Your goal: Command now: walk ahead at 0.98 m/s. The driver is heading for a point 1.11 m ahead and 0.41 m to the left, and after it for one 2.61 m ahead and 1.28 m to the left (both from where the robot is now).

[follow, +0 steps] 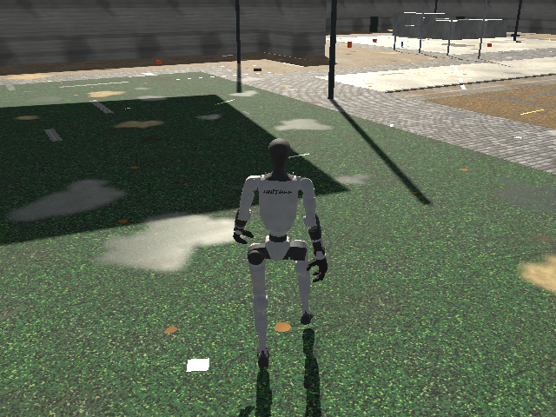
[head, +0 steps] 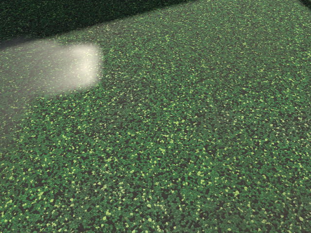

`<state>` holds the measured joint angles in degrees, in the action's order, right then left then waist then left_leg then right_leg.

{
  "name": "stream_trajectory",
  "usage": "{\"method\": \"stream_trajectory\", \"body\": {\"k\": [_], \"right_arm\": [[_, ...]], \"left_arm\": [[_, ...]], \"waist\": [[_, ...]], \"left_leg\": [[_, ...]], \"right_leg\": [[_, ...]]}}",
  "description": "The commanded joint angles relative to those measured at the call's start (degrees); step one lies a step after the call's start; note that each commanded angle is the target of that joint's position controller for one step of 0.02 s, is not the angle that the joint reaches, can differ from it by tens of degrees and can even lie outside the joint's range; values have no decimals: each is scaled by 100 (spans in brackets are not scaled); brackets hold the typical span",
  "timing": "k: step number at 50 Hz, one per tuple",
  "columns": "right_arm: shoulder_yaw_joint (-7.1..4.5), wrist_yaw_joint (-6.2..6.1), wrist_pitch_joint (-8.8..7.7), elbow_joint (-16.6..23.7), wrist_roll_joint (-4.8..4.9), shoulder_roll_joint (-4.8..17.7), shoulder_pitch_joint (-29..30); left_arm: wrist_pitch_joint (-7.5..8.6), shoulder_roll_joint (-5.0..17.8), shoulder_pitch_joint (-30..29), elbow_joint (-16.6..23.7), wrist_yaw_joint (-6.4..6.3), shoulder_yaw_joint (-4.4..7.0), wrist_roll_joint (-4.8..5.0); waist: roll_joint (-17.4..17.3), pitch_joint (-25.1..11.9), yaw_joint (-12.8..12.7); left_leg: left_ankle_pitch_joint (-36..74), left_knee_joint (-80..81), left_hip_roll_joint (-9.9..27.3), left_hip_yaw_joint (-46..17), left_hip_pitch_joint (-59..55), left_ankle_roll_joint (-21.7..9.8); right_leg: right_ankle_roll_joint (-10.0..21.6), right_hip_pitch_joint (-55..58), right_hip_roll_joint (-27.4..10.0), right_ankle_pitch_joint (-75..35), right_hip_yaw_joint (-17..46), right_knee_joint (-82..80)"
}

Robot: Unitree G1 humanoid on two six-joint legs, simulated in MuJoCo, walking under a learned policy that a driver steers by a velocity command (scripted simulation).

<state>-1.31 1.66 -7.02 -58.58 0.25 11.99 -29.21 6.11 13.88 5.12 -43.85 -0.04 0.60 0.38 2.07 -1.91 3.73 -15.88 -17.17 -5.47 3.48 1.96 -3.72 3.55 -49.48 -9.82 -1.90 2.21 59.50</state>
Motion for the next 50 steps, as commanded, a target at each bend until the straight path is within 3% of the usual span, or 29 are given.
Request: {"method": "stream_trajectory", "body": {"k": [1,6,8,9,10,11,12,13,14,15,17,18,20,23,28,31,33,34,35,36,37,38,39,40,41,43,46,48,50], "right_arm": [[-70,-132,-184,508,87,767,364],[-93,-225,64,381,102,967,-203],[-160,-239,184,431,-45,1199,-77],[-187,-218,259,458,-173,1308,59],[-143,-196,293,616,-251,1256,436],[105,-115,144,815,-228,153,-489],[213,-60,-37,717,206,-75,-753],[-12,-137,-68,966,480,699,211],[-56,-196,-60,1203,451,835,921],[-59,-215,-30,1315,312,732,1246],[-125,-140,207,1307,280,453,888],[-134,-118,337,1330,330,320,820],[-149,-116,526,1472,295,228,1030],[-179,-106,581,1722,198,340,1438],[-179,155,442,2143,152,501,2493],[-302,301,377,2289,216,773,2486],[-528,272,490,2137,313,1226,1255],[-762,211,584,1816,283,1708,-19],[-921,65,657,1482,329,1945,-985],[-834,87,651,1435,187,2034,-431],[-586,151,410,1790,-54,1576,7],[-539,174,273,1849,-17,1128,-78],[-493,228,160,1799,-2,1025,88],[-482,244,75,1895,25,1041,522],[-478,190,49,2018,27,1058,935],[-441,45,71,2123,78,1008,1191],[-388,-198,120,2046,174,837,873],[-398,-266,218,1952,187,851,737],[-443,-246,269,1875,205,934,590]], "left_arm": [[117,162,-538,383,84,-10,24],[228,282,-1449,839,346,28,132],[228,667,-732,791,319,197,157],[207,980,204,614,253,341,240],[147,1229,1701,279,150,452,262],[129,1932,2590,72,83,628,-42],[174,1569,2838,-47,169,562,-106],[194,1046,2457,-105,130,457,-72],[200,813,1981,-106,119,395,-47],[212,700,1585,-167,142,364,-89],[243,283,1083,-329,178,276,-195],[223,217,892,-374,192,281,-121],[209,285,696,-443,203,312,-61],[207,497,609,-414,119,351,-177],[142,994,1171,-433,-69,430,-136],[-22,1391,1165,-306,-150,501,-119],[-181,1719,894,-161,-172,592,-35],[-190,1762,573,-2,-130,618,42],[-119,1434,261,37,-52,542,119],[161,80,537,357,48,196,-14],[470,-5,965,862,109,51,160],[616,646,105,985,123,169,258],[611,672,-181,1068,88,209,282],[550,569,29,1010,42,189,156],[444,578,232,953,38,219,39],[249,701,336,922,0,299,-37],[184,454,-767,1341,-81,226,-184],[192,178,-1269,1558,-55,178,-155],[223,222,-1523,1718,-6,238,-8]], "waist": [[-130,975,-169],[-291,1249,0],[-718,605,-510],[-951,-36,-1038],[-1066,-872,-1835],[592,-2275,-1333],[1773,-3258,-1284],[1393,-1983,-1376],[682,-1105,-1310],[-12,-555,-1065],[185,-118,-469],[297,101,-339],[247,586,-216],[88,972,-126],[-400,1257,-478],[-88,883,-260],[541,179,544],[583,-426,1162],[3,-510,1605],[-2448,98,463],[-2467,-1195,-118],[-1247,-826,248],[-104,-164,-44],[349,-56,-421],[427,111,-659],[331,340,-805],[102,731,-356],[-312,702,-62],[-580,547,178]], "left_leg": [[939,1475,1287,-701,1511,-799],[2260,1156,1794,-723,-449,-703],[4692,117,1929,-878,-1059,-617],[5654,-962,1844,-867,-1041,-568],[5177,-2739,1613,-751,248,-394],[2260,-5389,727,-686,2727,-126],[-872,-6595,323,-1449,3679,-153],[-609,-6899,668,-1335,4273,-273],[-258,-6844,922,-1157,4494,-265],[39,-6549,1184,-1091,4250,-249],[341,-6171,1564,-1159,3522,-229],[249,-6060,1658,-1104,3492,-214],[424,-5962,1751,-984,3754,-176],[1450,-5197,1659,-857,4074,-81],[2510,-3449,1441,-166,4458,-280],[2157,-2884,794,732,3414,-484],[1150,-3174,353,913,1957,-687],[815,-3083,220,680,257,-892],[937,-2334,327,51,-1148,-1140],[985,-1883,782,-2014,-1642,-1706],[-1486,-369,1837,-5236,-2328,-2576],[-2169,475,1924,-5584,-1886,-2118],[-2116,592,1828,-5231,-963,-1793],[-1830,422,1747,-4946,-128,-1747],[-1410,325,1456,-4494,651,-1705],[-729,484,1022,-3582,1438,-1603],[602,487,561,-2638,2090,-1468],[777,250,278,-2313,2210,-1166],[522,160,301,-2473,2199,-1005]], "right_leg": [[-82,1039,150,-1343,-307,-1489],[3,988,574,-799,-337,-3120],[121,1852,948,6,-391,-3019],[254,2906,1120,442,-441,-2845],[378,5035,744,716,-163,-2421],[1098,7844,-994,2771,2492,-2525],[1369,8487,-1575,5131,4886,-4042],[850,7665,-1356,4893,4244,-4487],[615,6741,-1226,3841,3201,-4398],[560,5667,-1083,2723,2401,-4495],[448,4390,-747,2000,1236,-4729],[391,4102,-662,1787,728,-4864],[265,3640,-563,1183,-97,-5064],[270,3426,-270,584,-971,-5259],[108,4688,-393,-190,-1702,-5302],[-71,5345,-396,-3774,-2051,-4505],[33,5435,-585,-6204,-2007,-2818],[98,4753,-556,-6162,-1789,-1292],[-143,3585,134,-3308,-1743,1114],[-352,1273,1473,3394,-1028,3596],[-115,1,1593,3509,501,4108],[160,-138,1265,2866,710,3552],[251,-21,1065,2420,603,2889],[169,409,831,2130,713,2406],[8,847,687,1949,783,2020],[-289,1310,509,1861,688,1186],[-641,1612,634,844,247,-623],[-714,2027,906,-109,60,-1840],[-769,2564,1177,-434,-30,-2594]]}}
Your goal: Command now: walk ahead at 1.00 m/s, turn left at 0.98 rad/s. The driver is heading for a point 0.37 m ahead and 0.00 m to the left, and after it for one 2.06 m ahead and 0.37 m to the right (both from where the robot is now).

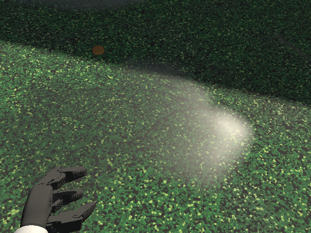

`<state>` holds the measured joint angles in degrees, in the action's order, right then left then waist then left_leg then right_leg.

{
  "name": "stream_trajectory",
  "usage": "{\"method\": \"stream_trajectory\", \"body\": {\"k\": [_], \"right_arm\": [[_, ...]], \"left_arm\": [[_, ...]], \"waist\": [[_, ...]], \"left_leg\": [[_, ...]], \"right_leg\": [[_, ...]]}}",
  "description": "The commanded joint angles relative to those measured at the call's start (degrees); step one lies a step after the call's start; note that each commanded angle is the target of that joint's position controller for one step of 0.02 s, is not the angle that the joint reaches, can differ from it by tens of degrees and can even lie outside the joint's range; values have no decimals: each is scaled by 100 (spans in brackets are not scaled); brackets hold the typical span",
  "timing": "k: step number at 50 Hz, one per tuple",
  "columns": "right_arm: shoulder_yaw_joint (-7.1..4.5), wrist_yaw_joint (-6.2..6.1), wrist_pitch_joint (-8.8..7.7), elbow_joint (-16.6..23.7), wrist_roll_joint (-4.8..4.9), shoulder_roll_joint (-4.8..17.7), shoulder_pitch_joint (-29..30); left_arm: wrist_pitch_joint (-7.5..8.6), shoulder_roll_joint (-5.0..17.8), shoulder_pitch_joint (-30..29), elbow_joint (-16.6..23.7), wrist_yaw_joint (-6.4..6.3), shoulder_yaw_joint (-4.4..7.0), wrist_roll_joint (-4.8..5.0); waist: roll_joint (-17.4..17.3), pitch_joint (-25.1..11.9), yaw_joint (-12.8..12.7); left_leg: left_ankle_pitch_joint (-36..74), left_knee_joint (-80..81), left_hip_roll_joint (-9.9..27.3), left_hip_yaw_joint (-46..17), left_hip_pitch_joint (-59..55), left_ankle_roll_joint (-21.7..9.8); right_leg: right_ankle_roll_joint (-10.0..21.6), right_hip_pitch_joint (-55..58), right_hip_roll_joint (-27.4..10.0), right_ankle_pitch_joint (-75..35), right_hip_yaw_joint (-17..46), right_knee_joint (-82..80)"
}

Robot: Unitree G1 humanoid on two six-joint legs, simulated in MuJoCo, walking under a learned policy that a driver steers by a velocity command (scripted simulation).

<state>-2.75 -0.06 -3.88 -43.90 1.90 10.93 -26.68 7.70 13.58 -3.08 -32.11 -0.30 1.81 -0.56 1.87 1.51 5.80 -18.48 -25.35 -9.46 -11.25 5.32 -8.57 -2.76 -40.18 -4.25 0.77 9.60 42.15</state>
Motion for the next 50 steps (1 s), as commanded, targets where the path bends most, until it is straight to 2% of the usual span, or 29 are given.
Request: {"method": "stream_trajectory", "body": {"k": [1,3,5,6,7,8,9,10,11,12,14,16,18,21,23,26,28,29,30,31,32,34,35,37,41,45,47,49,50], "right_arm": [[-306,-71,-41,354,66,1014,279],[-335,-115,-29,280,116,976,267],[-384,-150,9,232,36,1025,361],[-368,-89,21,268,-79,1056,536],[-238,4,1,476,-286,853,955],[-37,64,-43,495,-31,35,-419],[52,10,-50,402,256,391,-415],[-19,2,-41,505,185,831,474],[-17,12,-80,661,22,927,1213],[-12,21,-153,848,-123,835,1802],[7,84,-149,917,-28,634,1759],[71,94,-148,985,-53,475,1743],[140,120,-237,1180,-177,453,2069],[191,218,-361,1355,-224,541,2781],[178,272,-427,1416,-168,585,3142],[-10,238,-468,1439,-48,930,3168],[-257,141,-483,1281,-47,1332,2105],[-372,42,-447,1049,-107,1589,690],[-478,63,-358,837,-238,2158,-95],[-410,112,-336,724,-192,1832,-219],[-319,75,-320,630,-127,1444,108],[-186,70,-276,473,-252,954,701],[-149,67,-287,404,-343,757,1010],[-133,84,-299,293,-249,554,1474],[-242,-17,-372,219,-250,989,1820],[-340,-55,-363,89,-209,1543,1440],[-409,-36,-275,76,-203,1922,1288],[-489,-41,-101,135,-147,2257,1271],[-502,-42,-55,227,-120,2298,1403]], "left_arm": [[84,374,-720,587,37,187,165],[137,621,-719,641,52,313,281],[211,936,-145,513,59,472,323],[229,1150,799,319,42,591,312],[171,1254,2312,58,1,602,271],[160,1684,3055,-286,80,662,20],[168,1284,3050,-345,187,597,46],[78,749,2701,-311,140,494,89],[-9,722,2538,-412,121,457,31],[-27,770,2488,-533,156,453,-24],[13,429,2290,-703,213,301,-45],[3,290,2403,-877,270,203,133],[-9,602,2457,-899,207,258,191],[-18,924,2508,-876,88,333,231],[-42,1052,2772,-930,61,346,299],[-163,919,3158,-1125,34,267,323],[-245,1053,3176,-1178,37,260,215],[-239,957,2841,-951,35,203,88],[-141,36,3628,-782,23,-46,219],[-109,233,3562,-758,-34,-40,506],[-139,511,2870,-665,-83,56,584],[-243,507,2095,-508,-55,89,305],[-348,386,2144,-454,10,111,297],[-588,151,2104,-368,102,92,374],[-677,287,1761,-146,203,79,214],[-590,493,850,38,414,85,199],[-565,750,800,110,466,182,255],[-631,1178,1638,9,447,379,364],[-689,1565,2800,-271,412,581,353]], "waist": [[-673,128,9],[-861,100,-31],[-1043,-191,-379],[-1100,-780,-916],[-1148,-1774,-1666],[1773,-2870,-979],[2455,-2538,-1115],[1499,-1426,-1333],[307,-813,-1335],[-235,-336,-1264],[75,-139,-824],[204,48,-597],[79,341,-543],[-3,468,-706],[94,438,-860],[338,315,-777],[497,-464,-56],[368,-1330,675],[-1522,-2736,304],[-2124,-2739,337],[-1712,-1505,351],[-644,-421,17],[-857,-190,-308],[-954,182,-649],[-513,481,-913],[34,684,-590],[-265,467,-696],[-806,-127,-1293],[-897,-696,-1875]], "left_leg": [[600,839,750,-1186,1655,-477],[687,463,915,-1529,929,-393],[2362,-252,1121,-1507,83,-285],[3594,-1231,1017,-1241,-71,-122],[3477,-2921,998,-990,874,20],[-295,-5153,133,-450,3028,385],[-894,-5928,539,-195,4071,389],[-459,-6057,823,5,4453,332],[-175,-5843,954,207,4260,314],[-114,-5460,1051,284,4114,276],[-7,-4862,1322,216,3686,220],[-120,-4303,1485,396,3675,262],[316,-3593,1618,513,3952,441],[1689,-2009,1442,688,3005,715],[2227,-1367,1148,884,1880,848],[1927,-628,977,850,1360,803],[1336,-606,841,1046,-140,558],[828,-897,1619,365,-1973,321],[-1402,-277,3299,-2599,-3900,-482],[-2910,843,3461,-4141,-3605,-559],[-2556,991,3299,-3334,-2845,-372],[-681,1012,2928,-1612,-1143,-202],[-178,1124,2793,-1050,-471,-169],[432,1419,2717,-90,232,-19],[1464,1773,2502,1390,639,112],[2020,1944,2203,2373,221,394],[4742,1385,2276,2540,-476,470],[7571,-236,2431,2586,-949,474],[7983,-1725,2444,2477,-414,450]], "right_leg": [[-156,1782,666,-742,-661,-1119],[-119,1749,625,-532,-415,-1516],[96,2038,580,-229,-571,-1578],[315,2991,533,-163,-706,-1507],[580,4961,-78,541,-221,-785],[1760,7185,-1571,2958,3213,-1724],[1873,7116,-1930,5009,4858,-2568],[1608,6328,-1606,4828,3996,-2671],[1419,5408,-1292,3646,3010,-2689],[1360,4652,-1013,2709,2323,-2725],[1359,3863,-757,2056,1599,-2907],[1544,3421,-669,1787,1502,-3090],[1742,3112,-754,1558,1544,-3313],[1564,2360,-509,987,819,-3446],[1488,1915,-493,984,623,-3629],[1271,2709,-627,318,672,-3093],[957,2697,-298,-1676,332,-1302],[734,1518,-72,-1115,202,557],[493,-175,482,2231,-200,2816],[569,-892,314,2578,29,3876],[560,-1502,99,2196,-195,4295],[593,-1178,-328,1676,-400,4000],[589,-817,-503,1574,-293,3778],[561,-644,-713,1744,-259,3492],[432,-619,-740,369,-393,2653],[731,191,-364,-829,-1262,787],[930,725,96,-475,-1783,440],[1159,1733,603,495,-2118,529],[1364,3272,811,803,-2060,464]]}}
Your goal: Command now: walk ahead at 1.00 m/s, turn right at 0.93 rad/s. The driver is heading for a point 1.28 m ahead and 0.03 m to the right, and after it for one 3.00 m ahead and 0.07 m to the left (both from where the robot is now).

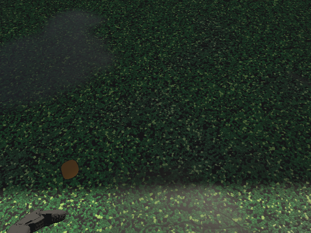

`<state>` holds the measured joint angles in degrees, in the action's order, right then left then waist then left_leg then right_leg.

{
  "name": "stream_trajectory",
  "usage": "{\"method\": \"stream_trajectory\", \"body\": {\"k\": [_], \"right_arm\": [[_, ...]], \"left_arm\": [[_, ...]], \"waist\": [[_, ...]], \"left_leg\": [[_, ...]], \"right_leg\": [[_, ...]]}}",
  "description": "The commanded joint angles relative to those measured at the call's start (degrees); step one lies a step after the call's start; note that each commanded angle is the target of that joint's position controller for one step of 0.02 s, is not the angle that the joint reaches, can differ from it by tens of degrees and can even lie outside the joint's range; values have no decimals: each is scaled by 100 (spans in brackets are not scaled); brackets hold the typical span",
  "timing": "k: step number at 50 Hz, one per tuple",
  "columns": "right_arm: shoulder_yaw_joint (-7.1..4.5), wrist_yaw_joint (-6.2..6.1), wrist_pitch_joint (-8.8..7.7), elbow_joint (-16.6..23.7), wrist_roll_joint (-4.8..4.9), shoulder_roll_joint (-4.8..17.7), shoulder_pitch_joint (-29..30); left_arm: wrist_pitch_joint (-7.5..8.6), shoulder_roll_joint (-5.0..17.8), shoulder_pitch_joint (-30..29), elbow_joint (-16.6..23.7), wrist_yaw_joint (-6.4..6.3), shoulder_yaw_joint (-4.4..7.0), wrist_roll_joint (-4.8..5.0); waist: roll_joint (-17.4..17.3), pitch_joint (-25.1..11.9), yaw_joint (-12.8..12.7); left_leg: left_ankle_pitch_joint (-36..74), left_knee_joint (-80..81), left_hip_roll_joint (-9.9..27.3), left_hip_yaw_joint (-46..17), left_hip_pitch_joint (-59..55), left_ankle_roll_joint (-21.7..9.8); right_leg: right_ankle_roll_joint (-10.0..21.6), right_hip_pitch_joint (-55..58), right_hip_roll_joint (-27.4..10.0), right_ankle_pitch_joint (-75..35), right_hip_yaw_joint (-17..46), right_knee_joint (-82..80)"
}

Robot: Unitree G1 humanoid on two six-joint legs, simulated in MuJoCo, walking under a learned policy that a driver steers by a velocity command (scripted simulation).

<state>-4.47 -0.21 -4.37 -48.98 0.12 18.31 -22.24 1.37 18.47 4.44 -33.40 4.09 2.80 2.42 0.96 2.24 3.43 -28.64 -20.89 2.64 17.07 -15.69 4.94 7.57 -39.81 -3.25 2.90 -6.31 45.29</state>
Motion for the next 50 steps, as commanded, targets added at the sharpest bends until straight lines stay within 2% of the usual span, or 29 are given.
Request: {"method": "stream_trajectory", "body": {"k": [1,2,3,4,5,6,8,9,13,15,20,22,23,24,25,26,27,28,29,30,31,34,38,43,45,47,48,49,50], "right_arm": [[-234,-25,-63,751,58,1261,1060],[102,44,-296,966,-114,50,693],[246,122,-593,1438,72,106,241],[121,120,-708,1521,228,803,1285],[128,77,-707,1687,298,697,1665],[171,7,-642,1553,118,564,1596],[115,25,-425,1365,16,575,1088],[104,22,-338,1314,-1,548,1045],[310,52,-279,1665,-174,21,2247],[368,132,-328,1763,-128,-132,2638],[171,220,-398,1980,106,318,3036],[28,212,-408,1863,136,563,2368],[-106,158,-374,1703,211,791,1556],[-176,88,-295,1469,240,924,276],[-198,56,-241,1238,87,1253,-884],[-193,198,-291,991,-23,1251,-1031],[-75,192,-280,1077,26,626,-648],[-29,157,-239,1061,-15,422,-346],[-30,199,-253,988,-84,486,-204],[7,234,-300,952,-128,376,36],[87,256,-316,916,-153,160,223],[134,280,-338,766,41,84,245],[125,152,-349,579,33,289,-120],[207,51,-249,163,172,285,-1003],[179,-8,-136,72,166,430,-1025],[119,-65,-36,6,47,687,-994],[92,-55,41,-2,-64,847,-798],[130,-59,77,168,-172,763,-390],[385,-26,-60,361,-165,-390,-1375]], "left_arm": [[-132,1425,3156,-512,-143,677,71],[-181,1783,2690,-518,-187,668,48],[29,1584,2244,-54,-138,480,-142],[150,1067,2332,24,-118,429,-146],[282,1026,2177,-87,-85,398,-201],[379,865,1837,-66,-66,341,-217],[411,723,1222,64,-161,281,-295],[405,563,1153,16,-212,223,-237],[390,312,1526,-286,-456,122,-152],[387,402,1736,-424,-467,147,-121],[333,491,2212,-866,-465,199,-58],[230,660,2099,-913,-484,251,-183],[178,765,1934,-889,-452,267,-317],[152,765,1511,-768,-425,236,-404],[230,94,1893,-674,-415,45,-501],[370,-427,2838,-703,-341,-136,-4],[410,194,2140,-694,-364,-64,174],[453,378,1180,-466,-347,-41,148],[495,257,656,-324,-345,-83,4],[502,170,594,-280,-342,-63,-118],[458,94,748,-338,-312,-57,-105],[347,-49,814,-399,-302,-105,-105],[437,-51,-214,-73,-279,-165,-225],[630,-167,-1455,382,-67,-186,-161],[676,34,-1559,494,-36,-88,-145],[666,420,-897,423,-113,91,-99],[623,645,48,252,-200,210,-22],[550,826,1608,-88,-318,292,-29],[545,1430,2332,-312,-350,430,-291]], "waist": [[-302,-1065,-2111],[2170,-681,-1145],[2136,-2274,-663],[826,-1682,-1114],[-6,-693,-807],[-640,-527,-522],[-402,-220,-51],[-321,-70,6],[-141,397,-518],[1,348,-814],[308,467,-986],[549,50,-565],[675,-521,-74],[754,-1196,706],[-631,-2251,742],[-3158,-2921,179],[-1996,-1952,416],[-927,-1094,471],[55,-539,318],[73,-389,20],[-156,-275,-239],[-325,125,-471],[-170,547,-194],[-235,721,192],[-417,590,37],[-888,-88,-453],[-1124,-669,-1057],[-1177,-1510,-1850],[800,-2901,-1178]], "left_leg": [[6800,-4382,784,-440,3050,-662],[-273,-7304,-617,-815,5307,-387],[-323,-7737,-705,-2453,6464,-613],[399,-7106,-362,-2653,6452,-855],[699,-6464,-251,-2513,6512,-877],[918,-5944,27,-2615,6009,-847],[1111,-5259,262,-2722,5253,-639],[1147,-4822,364,-2616,5149,-539],[3144,-2761,332,-2002,4825,-193],[4235,-1819,104,-1732,4172,-194],[3893,-675,37,-1927,4750,-461],[3108,-780,-188,-1710,4310,-663],[2735,-941,-375,-1502,3492,-830],[2488,-1299,-124,-1609,1839,-989],[1103,-1742,800,-3104,-393,-1393],[-1674,226,1860,-6736,-1435,-2180],[-2325,788,1778,-6892,-916,-1896],[-1333,672,1595,-5854,-55,-1764],[-284,700,1349,-5194,875,-1719],[283,716,1117,-4664,1448,-1729],[539,838,898,-4253,1862,-1690],[1018,1188,796,-3712,2399,-1791],[2339,1579,563,-2783,2600,-1704],[3286,1831,592,-2416,2305,-1573],[4497,1374,768,-2508,1548,-1513],[6695,328,912,-2613,1012,-1393],[7386,-836,848,-2532,1176,-1280],[6483,-2576,663,-2517,2602,-1108],[2071,-5129,-236,-2382,4928,-860]], "right_leg": [[582,5090,626,393,168,-291],[1211,5935,-58,-50,2060,-687],[2106,6615,-1195,3365,5596,-2485],[1580,5958,-1172,4112,5825,-3258],[1397,4887,-1114,3714,5561,-3423],[1252,4086,-941,3096,5069,-3256],[1226,2787,-482,2348,4118,-3156],[1177,2478,-378,2064,3666,-3227],[894,1680,163,554,2178,-3330],[698,1497,197,711,1907,-3421],[534,3520,-485,45,2244,-3141],[376,4287,-657,-2313,2198,-2476],[277,4436,-556,-3741,2051,-1571],[100,3566,-362,-3944,1845,-56],[-90,1857,217,-1322,1683,2358],[-329,127,1025,2393,1818,3919],[-182,-526,534,2083,1738,4041],[-143,-646,325,1821,1506,3888],[-138,-483,145,1661,1423,3523],[-129,-244,-80,1435,1449,3014],[-138,28,-236,1309,1447,2762],[-275,-204,-476,1164,1270,2168],[-541,-552,-452,-496,894,651],[-547,610,80,-1685,564,-1253],[-517,759,328,-1241,566,-1702],[-400,1683,618,-498,517,-1587],[-277,2770,620,-209,509,-1522],[-116,4950,-56,60,993,-978],[612,7572,-1843,1776,3774,-1030]]}}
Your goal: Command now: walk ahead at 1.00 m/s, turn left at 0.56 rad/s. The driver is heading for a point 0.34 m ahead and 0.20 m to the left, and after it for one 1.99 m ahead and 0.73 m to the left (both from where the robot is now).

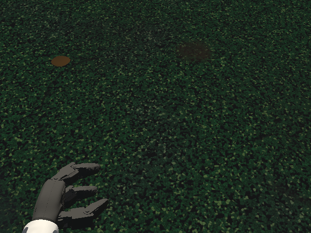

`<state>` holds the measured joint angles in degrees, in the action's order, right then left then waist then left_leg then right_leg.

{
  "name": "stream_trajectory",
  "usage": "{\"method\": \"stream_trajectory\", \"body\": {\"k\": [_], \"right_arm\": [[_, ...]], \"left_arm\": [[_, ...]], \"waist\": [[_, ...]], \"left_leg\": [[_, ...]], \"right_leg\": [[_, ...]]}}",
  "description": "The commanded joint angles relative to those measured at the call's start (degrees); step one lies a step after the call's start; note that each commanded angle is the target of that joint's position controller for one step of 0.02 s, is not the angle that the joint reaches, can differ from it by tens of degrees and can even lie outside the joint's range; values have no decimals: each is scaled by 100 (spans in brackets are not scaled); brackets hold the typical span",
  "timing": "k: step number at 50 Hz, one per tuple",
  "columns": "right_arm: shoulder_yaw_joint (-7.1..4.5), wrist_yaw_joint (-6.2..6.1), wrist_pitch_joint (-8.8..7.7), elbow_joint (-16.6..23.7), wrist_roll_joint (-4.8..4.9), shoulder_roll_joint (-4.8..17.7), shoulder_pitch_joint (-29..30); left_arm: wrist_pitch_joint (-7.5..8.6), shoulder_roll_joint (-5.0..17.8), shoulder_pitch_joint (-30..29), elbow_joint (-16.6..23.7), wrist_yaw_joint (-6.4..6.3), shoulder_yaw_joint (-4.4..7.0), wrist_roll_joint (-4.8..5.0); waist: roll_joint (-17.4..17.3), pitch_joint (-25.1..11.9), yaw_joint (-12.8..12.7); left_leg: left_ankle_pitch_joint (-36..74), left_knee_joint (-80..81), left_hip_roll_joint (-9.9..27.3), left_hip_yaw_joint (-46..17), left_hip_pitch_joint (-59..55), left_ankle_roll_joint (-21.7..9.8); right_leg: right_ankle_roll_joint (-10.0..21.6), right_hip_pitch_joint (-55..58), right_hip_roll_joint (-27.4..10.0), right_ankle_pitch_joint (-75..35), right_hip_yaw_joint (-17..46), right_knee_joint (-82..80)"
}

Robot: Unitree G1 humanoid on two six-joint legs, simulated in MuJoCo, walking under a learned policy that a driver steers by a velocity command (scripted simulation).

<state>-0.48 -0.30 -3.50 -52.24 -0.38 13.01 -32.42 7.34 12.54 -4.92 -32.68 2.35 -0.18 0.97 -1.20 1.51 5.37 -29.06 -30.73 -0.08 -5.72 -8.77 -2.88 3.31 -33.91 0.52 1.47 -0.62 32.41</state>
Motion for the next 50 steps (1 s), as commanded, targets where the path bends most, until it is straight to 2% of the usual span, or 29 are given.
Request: {"method": "stream_trajectory", "body": {"k": [1,2,4,6,9,12,16,18,20,21,22,23,24,25,26,27,30,34,36,40,42,43,44,45,46,47,48,49,50], "right_arm": [[50,26,-261,676,291,224,-421],[-155,-39,-266,887,502,821,617],[-200,-43,-233,1158,303,793,1566],[-227,52,1,1194,318,465,1302],[-201,74,296,1336,303,230,1433],[-211,150,284,1522,202,387,1783],[-246,377,169,1737,196,607,2636],[-380,430,158,1799,252,925,2537],[-605,404,266,1634,353,1370,1404],[-841,348,342,1271,321,1813,66],[-929,236,409,985,389,1983,-532],[-847,242,319,1204,255,2300,264],[-713,303,139,1566,142,1827,483],[-665,317,-10,1576,84,1519,480],[-625,359,-128,1532,63,1410,689],[-591,357,-190,1584,65,1324,1045],[-496,184,-194,1686,117,1093,1520],[-392,-70,-138,1421,168,799,1142],[-427,-50,-141,1279,162,912,860],[-453,-55,-102,910,223,914,465],[-513,-89,-14,844,134,1071,526],[-542,-59,31,876,-1,1219,694],[-541,-14,57,990,-103,1325,1151],[-377,1,8,1176,-223,837,1328],[-175,76,-121,1143,244,89,-50],[-199,54,-161,1040,417,642,346],[-230,81,-204,1255,419,881,1365],[-187,76,-257,1436,281,767,2056],[-205,78,-286,1529,149,691,2272]], "left_arm": [[-5,1628,3438,-465,-86,645,-136],[-24,1140,3117,-543,-143,565,-98],[-30,829,2487,-768,-171,480,-151],[11,478,1967,-909,-153,408,-277],[17,524,1379,-1013,-123,452,-101],[56,860,1197,-993,-201,522,-185],[15,1414,1675,-1076,-263,624,-113],[-115,1763,1791,-1058,-271,699,-67],[-311,2057,1668,-965,-283,779,3],[-341,2021,1458,-877,-282,765,14],[-265,1441,1344,-909,-253,597,14],[4,289,2168,-484,-167,270,-57],[279,800,1823,-174,-118,236,55],[383,1200,1062,-53,-119,332,201],[397,1083,897,-26,-167,313,172],[342,982,994,-114,-211,298,13],[66,1021,1303,-269,-214,375,-125],[8,439,69,109,-166,165,-246],[48,379,-274,233,-103,156,-160],[113,787,-578,417,-48,334,22],[139,1045,-22,332,-50,477,45],[117,1285,768,173,-102,613,119],[41,1435,1978,-37,-180,694,179],[-58,1658,3499,-334,-258,678,83],[5,1868,3561,-623,-96,708,-89],[2,1162,3213,-509,-64,568,-63],[-48,856,2968,-530,-114,514,-108],[-48,963,2891,-664,-75,528,-169],[2,906,2685,-726,-32,503,-205]], "waist": [[2013,-3713,-1469],[1649,-2301,-1603],[425,-778,-1270],[574,-303,-659],[564,412,-302],[356,617,-181],[-131,716,-496],[213,398,-309],[756,-256,424],[702,-871,1068],[-227,-624,1235],[-2491,-832,-201],[-1706,-1687,-11],[-714,-948,114],[279,-463,-201],[594,-269,-487],[369,64,-841],[102,455,-232],[-83,416,87],[-334,512,216],[-548,175,-163],[-688,-376,-639],[-811,-1030,-1429],[-76,-2074,-1929],[3349,-2890,-977],[2315,-2129,-1227],[1240,-1218,-1361],[-5,-566,-1256],[-86,-361,-995]], "left_leg": [[303,-5121,-89,-590,4981,-96],[642,-5319,239,-360,5566,-131],[1177,-4960,677,-101,5465,-126],[1305,-4733,1016,-149,4802,-106],[1318,-4402,1264,-60,4956,11],[2767,-3425,1167,193,4885,67],[3862,-1706,757,959,4383,-245],[3412,-1472,262,1478,3957,-413],[2331,-1673,-190,1719,2711,-653],[2119,-1527,-342,1487,900,-885],[2099,-1034,-181,733,-134,-1124],[1049,-7,699,-2381,-1120,-2184],[-987,1449,1409,-4560,-1334,-2438],[-1307,1939,1438,-4593,-641,-2034],[-941,1928,1340,-4280,284,-1832],[-329,1739,1139,-3747,1100,-1763],[787,1790,558,-2398,2336,-1649],[2143,1815,-1,-928,3137,-1249],[1827,1964,117,-902,3225,-1125],[2439,1647,649,-1185,1539,-998],[4727,1067,848,-1139,710,-857],[6222,238,813,-1025,478,-756],[6785,-1114,662,-805,1073,-582],[5048,-3338,351,-700,2568,-469],[318,-5376,-783,-619,4513,-99],[534,-5497,-252,-638,5254,-248],[753,-5480,-46,-389,5430,-294],[891,-5106,108,-250,5262,-320],[1085,-4595,305,-270,5122,-328]], "right_leg": [[1344,7280,-2630,3848,5183,-1093],[932,6390,-2277,3892,4271,-1449],[699,4316,-1975,1957,2594,-1627],[672,2970,-1761,1390,1613,-1962],[518,1993,-1720,714,397,-2468],[421,1751,-1306,155,-702,-2640],[179,2662,-1234,-877,-1406,-2681],[81,3569,-1335,-3756,-1518,-1953],[81,3828,-1529,-6173,-1499,-121],[62,3051,-1473,-6048,-1323,1574],[-239,1648,-651,-1823,-1258,4115],[-435,-778,488,3219,-344,6284],[-133,-1416,376,2859,887,6263],[61,-1575,127,2361,895,5693],[91,-1322,-91,1994,907,5042],[17,-845,-287,1789,970,4557],[-354,-102,-568,1580,935,3347],[-682,448,-445,-656,248,1060],[-677,984,-266,-1510,67,322],[-429,403,-265,-1229,262,-526],[-229,697,-61,-544,66,-477],[-65,1428,100,-180,-110,-284],[88,2862,-90,18,-81,4],[225,5043,-909,1243,1099,622],[1348,6458,-2183,3860,4930,-1207],[1118,6152,-2075,4943,5411,-1842],[989,5344,-1904,4075,4275,-1733],[875,4360,-1623,2877,3541,-1804],[913,3789,-1430,2215,3033,-1789]]}}
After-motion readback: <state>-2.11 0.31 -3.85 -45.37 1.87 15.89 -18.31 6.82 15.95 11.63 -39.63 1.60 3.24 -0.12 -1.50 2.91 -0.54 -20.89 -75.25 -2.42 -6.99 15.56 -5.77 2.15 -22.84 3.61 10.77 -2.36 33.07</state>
